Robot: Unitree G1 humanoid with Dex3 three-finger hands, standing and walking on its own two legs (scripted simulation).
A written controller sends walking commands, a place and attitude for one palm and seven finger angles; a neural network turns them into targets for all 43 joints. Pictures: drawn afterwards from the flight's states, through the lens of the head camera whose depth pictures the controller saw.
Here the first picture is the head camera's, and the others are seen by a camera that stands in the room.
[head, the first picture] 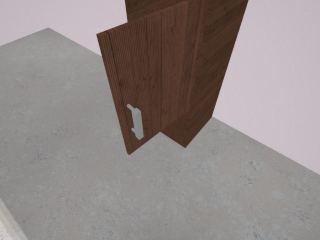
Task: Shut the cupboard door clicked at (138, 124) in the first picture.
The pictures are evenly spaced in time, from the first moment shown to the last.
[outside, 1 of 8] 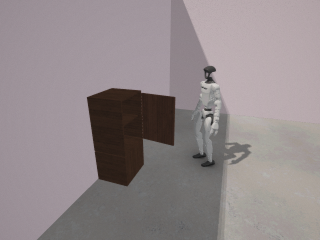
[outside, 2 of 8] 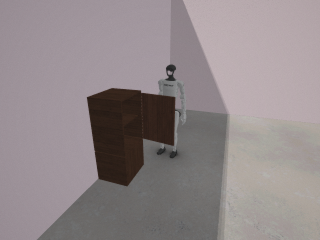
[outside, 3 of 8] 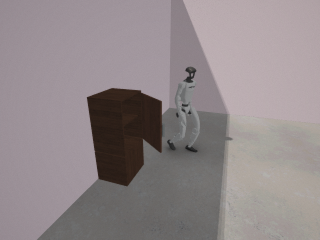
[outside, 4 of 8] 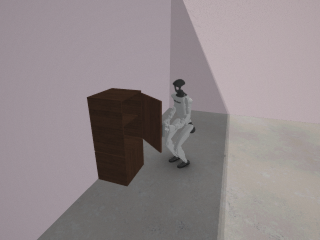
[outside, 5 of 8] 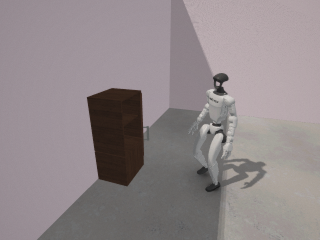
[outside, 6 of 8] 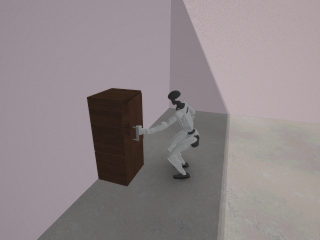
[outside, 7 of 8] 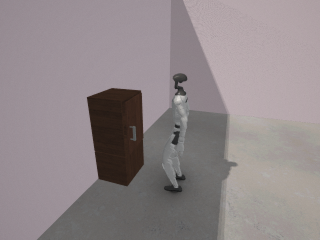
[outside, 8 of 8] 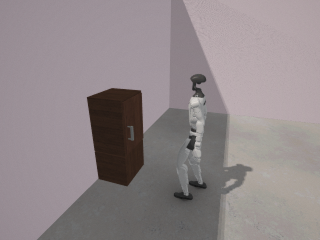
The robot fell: no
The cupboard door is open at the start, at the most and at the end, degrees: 83 83 0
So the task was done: yes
